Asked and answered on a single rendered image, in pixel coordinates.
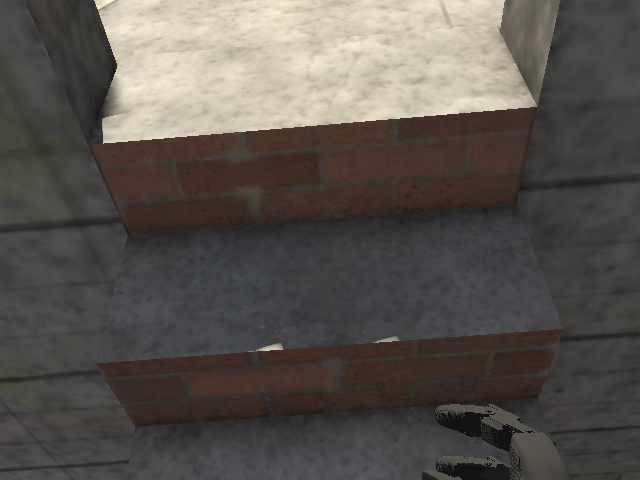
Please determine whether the right robot hand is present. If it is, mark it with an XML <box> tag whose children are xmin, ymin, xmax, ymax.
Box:
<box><xmin>422</xmin><ymin>404</ymin><xmax>573</xmax><ymax>480</ymax></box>

